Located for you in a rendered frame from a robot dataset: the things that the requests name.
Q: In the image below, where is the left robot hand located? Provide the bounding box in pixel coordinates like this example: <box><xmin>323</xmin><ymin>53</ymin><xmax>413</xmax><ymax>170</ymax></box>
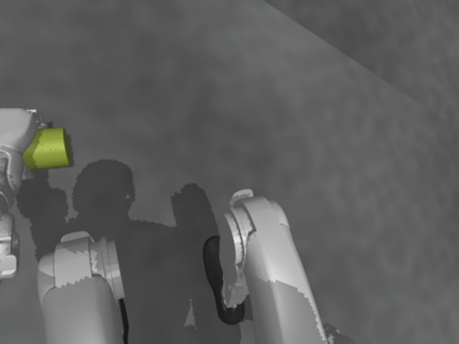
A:
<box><xmin>0</xmin><ymin>108</ymin><xmax>47</xmax><ymax>181</ymax></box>

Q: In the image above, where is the right robot hand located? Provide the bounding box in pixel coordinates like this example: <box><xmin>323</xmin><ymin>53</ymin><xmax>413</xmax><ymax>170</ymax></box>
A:
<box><xmin>322</xmin><ymin>322</ymin><xmax>356</xmax><ymax>344</ymax></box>

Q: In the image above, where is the bottle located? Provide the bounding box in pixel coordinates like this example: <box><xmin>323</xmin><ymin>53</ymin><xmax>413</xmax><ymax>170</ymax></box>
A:
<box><xmin>22</xmin><ymin>128</ymin><xmax>71</xmax><ymax>170</ymax></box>

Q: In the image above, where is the left robot arm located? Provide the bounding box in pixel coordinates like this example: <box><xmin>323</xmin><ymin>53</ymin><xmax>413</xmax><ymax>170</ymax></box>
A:
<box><xmin>0</xmin><ymin>146</ymin><xmax>24</xmax><ymax>284</ymax></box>

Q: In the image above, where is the right robot foot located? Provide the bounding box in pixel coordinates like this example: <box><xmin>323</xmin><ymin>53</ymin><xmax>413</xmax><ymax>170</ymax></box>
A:
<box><xmin>203</xmin><ymin>236</ymin><xmax>245</xmax><ymax>325</ymax></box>

